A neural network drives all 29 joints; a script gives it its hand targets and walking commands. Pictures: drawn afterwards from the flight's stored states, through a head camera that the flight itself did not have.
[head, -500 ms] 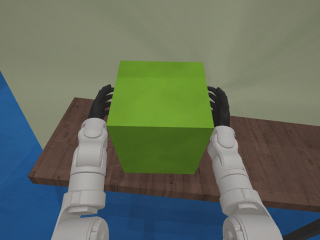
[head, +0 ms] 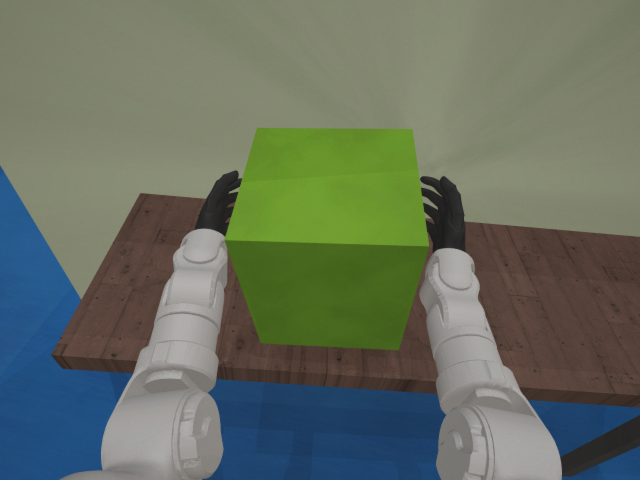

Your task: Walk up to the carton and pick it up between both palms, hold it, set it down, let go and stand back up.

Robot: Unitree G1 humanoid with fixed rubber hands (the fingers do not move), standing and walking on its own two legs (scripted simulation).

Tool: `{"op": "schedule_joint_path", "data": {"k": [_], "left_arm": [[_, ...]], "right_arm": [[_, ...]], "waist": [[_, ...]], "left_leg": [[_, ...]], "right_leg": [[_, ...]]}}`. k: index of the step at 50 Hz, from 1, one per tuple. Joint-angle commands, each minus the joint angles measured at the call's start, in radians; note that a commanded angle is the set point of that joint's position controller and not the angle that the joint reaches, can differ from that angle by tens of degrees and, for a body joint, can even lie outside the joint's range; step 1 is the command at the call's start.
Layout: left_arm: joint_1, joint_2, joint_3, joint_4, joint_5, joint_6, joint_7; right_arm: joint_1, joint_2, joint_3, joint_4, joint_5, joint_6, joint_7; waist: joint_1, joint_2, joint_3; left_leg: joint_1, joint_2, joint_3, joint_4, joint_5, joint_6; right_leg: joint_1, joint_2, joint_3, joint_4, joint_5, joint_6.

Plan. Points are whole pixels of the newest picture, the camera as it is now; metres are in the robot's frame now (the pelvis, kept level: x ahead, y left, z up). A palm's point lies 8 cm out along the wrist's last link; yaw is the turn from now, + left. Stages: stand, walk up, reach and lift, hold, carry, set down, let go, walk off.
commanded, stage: set down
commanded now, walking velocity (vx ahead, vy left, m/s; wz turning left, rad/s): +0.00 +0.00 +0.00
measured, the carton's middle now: (331, 244) +0.41 -0.06 +0.07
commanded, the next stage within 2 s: none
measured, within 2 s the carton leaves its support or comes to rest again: neither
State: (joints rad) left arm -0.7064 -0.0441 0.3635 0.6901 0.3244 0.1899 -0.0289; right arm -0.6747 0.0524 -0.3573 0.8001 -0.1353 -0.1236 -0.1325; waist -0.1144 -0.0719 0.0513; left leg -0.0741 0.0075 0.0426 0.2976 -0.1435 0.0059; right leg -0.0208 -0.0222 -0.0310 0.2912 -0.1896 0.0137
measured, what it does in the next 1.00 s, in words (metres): stands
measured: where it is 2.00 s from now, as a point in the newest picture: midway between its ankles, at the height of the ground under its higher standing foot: outside the picture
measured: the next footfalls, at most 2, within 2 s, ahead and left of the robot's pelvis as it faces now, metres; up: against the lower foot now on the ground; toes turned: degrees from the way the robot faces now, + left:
none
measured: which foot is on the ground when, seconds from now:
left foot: down 0.00-1.00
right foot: down 0.00-1.00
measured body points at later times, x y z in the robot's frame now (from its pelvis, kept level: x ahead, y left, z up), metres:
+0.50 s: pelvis +0.01 +0.00 +0.00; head +0.03 +0.02 +0.45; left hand +0.45 +0.09 +0.08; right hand +0.40 -0.21 +0.11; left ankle +0.02 +0.11 -0.75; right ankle -0.01 -0.12 -0.75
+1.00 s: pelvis +0.01 +0.00 +0.00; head +0.06 +0.02 +0.45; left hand +0.46 +0.09 +0.05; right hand +0.40 -0.21 +0.08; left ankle +0.02 +0.11 -0.75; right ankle -0.01 -0.12 -0.75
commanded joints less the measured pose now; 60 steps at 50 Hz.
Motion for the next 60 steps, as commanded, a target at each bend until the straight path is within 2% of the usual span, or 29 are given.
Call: {"op": "schedule_joint_path", "data": {"k": [1,4,5,9,10,11,13,14,18,19,25,26,31,35,36,39,41,45,48,49,55,60], "left_arm": [[-0.726,-0.48,-0.306,-0.053,-0.053,-0.111,-0.104],[-0.734,-0.47,-0.293,0.001,-0.056,-0.124,-0.1],[-0.738,-0.464,-0.285,0.009,-0.053,-0.13,-0.101],[-0.774,-0.488,-0.315,0.009,-0.072,-0.155,-0.1],[-0.779,-0.493,-0.32,-0.001,-0.074,-0.166,-0.096],[-0.778,-0.497,-0.324,0.007,-0.071,-0.171,-0.094],[-0.787,-0.499,-0.324,0.021,-0.073,-0.188,-0.091],[-0.788,-0.498,-0.326,0.024,-0.072,-0.195,-0.09],[-0.762,-0.491,-0.301,0.078,-0.058,-0.204,-0.098],[-0.761,-0.484,-0.293,0.074,-0.052,-0.208,-0.099],[-0.75,-0.467,-0.247,0.115,-0.038,-0.228,-0.107],[-0.754,-0.478,-0.251,0.11,-0.037,-0.233,-0.107],[-0.747,-0.456,-0.222,0.136,-0.026,-0.257,-0.105],[-0.765,-0.441,-0.218,0.157,-0.021,-0.279,-0.105],[-0.789,-0.454,-0.227,0.151,-0.03,-0.285,-0.102],[-0.786,-0.453,-0.23,0.173,-0.029,-0.297,-0.099],[-0.799,-0.462,-0.239,0.173,-0.032,-0.312,-0.093],[-0.799,-0.462,-0.249,0.203,-0.024,-0.328,-0.083],[-0.819,-0.465,-0.247,0.216,-0.019,-0.333,-0.078],[-0.803,-0.463,-0.243,0.227,-0.016,-0.331,-0.077],[-0.83,-0.462,-0.226,0.252,-0.002,-0.347,-0.07],[-0.823,-0.444,-0.196,0.273,0.014,-0.369,-0.061]], "right_arm": [[-0.661,0.45,0.272,-0.066,-0.07,-0.085,0.16],[-0.645,0.449,0.232,-0.021,-0.097,-0.082,0.161],[-0.646,0.457,0.226,-0.014,-0.102,-0.081,0.162],[-0.647,0.457,0.198,0.006,-0.119,-0.095,0.161],[-0.647,0.467,0.202,0.005,-0.12,-0.1,0.161],[-0.645,0.466,0.198,0.006,-0.121,-0.105,0.162],[-0.642,0.474,0.193,0.027,-0.13,-0.11,0.16],[-0.641,0.486,0.202,0.023,-0.128,-0.114,0.159],[-0.624,0.487,0.189,0.047,-0.143,-0.114,0.154],[-0.624,0.494,0.193,0.048,-0.143,-0.116,0.154],[-0.646,0.518,0.209,0.005,-0.148,-0.127,0.156],[-0.638,0.526,0.211,0.011,-0.154,-0.129,0.157],[-0.641,0.544,0.213,0.0,-0.176,-0.138,0.162],[-0.627,0.56,0.198,0.006,-0.199,-0.141,0.166],[-0.63,0.558,0.179,0.008,-0.211,-0.144,0.166],[-0.625,0.545,0.159,0.022,-0.228,-0.151,0.169],[-0.627,0.553,0.157,0.028,-0.242,-0.158,0.17],[-0.597,0.549,0.119,0.083,-0.262,-0.162,0.174],[-0.622,0.534,0.093,0.088,-0.269,-0.172,0.179],[-0.606,0.531,0.082,0.101,-0.273,-0.169,0.179],[-0.622,0.525,0.046,0.119,-0.286,-0.172,0.189],[-0.628,0.524,0.035,0.119,-0.3,-0.179,0.202]], "waist": [[0.017,0.086,-0.539],[-0.002,0.081,-0.524],[0.001,0.084,-0.523],[-0.036,0.112,-0.572],[-0.027,0.122,-0.616],[-0.036,0.139,-0.616],[-0.041,0.139,-0.637],[-0.034,0.142,-0.659],[-0.04,0.127,-0.609],[-0.029,0.122,-0.621],[-0.006,0.078,-0.638],[-0.005,0.089,-0.652],[0.012,0.059,-0.688],[0.006,0.053,-0.699],[-0.009,0.058,-0.71],[-0.024,0.069,-0.725],[-0.016,0.072,-0.773],[-0.038,0.106,-0.754],[-0.035,0.127,-0.768],[-0.044,0.133,-0.747],[-0.043,0.155,-0.764],[-0.02,0.156,-0.794]], "left_leg": [[0.208,-0.011,0.035,-0.005,0.195,-0.048],[0.202,-0.01,0.041,-0.006,0.185,-0.049],[0.185,-0.013,0.046,-0.009,0.173,-0.047],[0.223,-0.007,0.032,0.016,0.278,-0.069],[0.229,-0.007,0.034,0.027,0.306,-0.073],[0.239,-0.005,0.028,0.037,0.334,-0.08],[0.238,-0.006,0.026,0.048,0.376,-0.085],[0.234,-0.005,0.027,0.055,0.402,-0.088],[0.199,-0.01,0.028,0.051,0.388,-0.083],[0.192,-0.008,0.032,0.054,0.389,-0.079],[0.126,-0.017,0.038,0.046,0.358,-0.057],[0.126,-0.016,0.038,0.048,0.369,-0.06],[0.072,-0.018,0.047,0.034,0.315,-0.04],[0.04,-0.018,0.05,0.032,0.305,-0.034],[0.047,-0.016,0.048,0.034,0.307,-0.036],[0.065,-0.011,0.041,0.039,0.319,-0.043],[0.086,-0.007,0.042,0.053,0.348,-0.048],[0.104,-0.001,0.035,0.074,0.401,-0.064],[0.135,0.006,0.032,0.083,0.422,-0.075],[0.142,0.006,0.03,0.085,0.424,-0.076],[0.119,0.005,0.037,0.084,0.398,-0.08],[0.088,0.005,0.044,0.083,0.376,-0.075]], "right_leg": [[0.004,0.041,-0.096,-0.003,0.391,0.035],[-0.004,0.04,-0.098,-0.002,0.388,0.036],[0.006,0.039,-0.093,-0.002,0.389,0.035],[-0.012,0.043,-0.102,0.007,0.441,0.032],[-0.003,0.042,-0.099,0.01,0.459,0.031],[-0.02,0.044,-0.1,0.015,0.465,0.029],[-0.023,0.041,-0.094,0.015,0.501,0.028],[-0.014,0.044,-0.093,0.022,0.522,0.028],[0.006,0.036,-0.086,0.031,0.567,0.034],[0.013,0.037,-0.083,0.036,0.58,0.036],[0.06,0.032,-0.069,0.063,0.687,0.048],[0.064,0.03,-0.067,0.066,0.7,0.047],[0.085,0.025,-0.059,0.085,0.752,0.056],[0.1,0.022,-0.056,0.094,0.774,0.056],[0.091,0.023,-0.06,0.095,0.772,0.055],[0.064,0.025,-0.065,0.094,0.757,0.052],[0.042,0.029,-0.069,0.094,0.753,0.047],[-0.016,0.033,-0.077,0.09,0.724,0.037],[-0.066,0.039,-0.081,0.077,0.663,0.025],[-0.073,0.038,-0.081,0.075,0.656,0.023],[-0.097,0.035,-0.081,0.074,0.626,0.02],[-0.103,0.032,-0.077,0.081,0.618,0.021]]}}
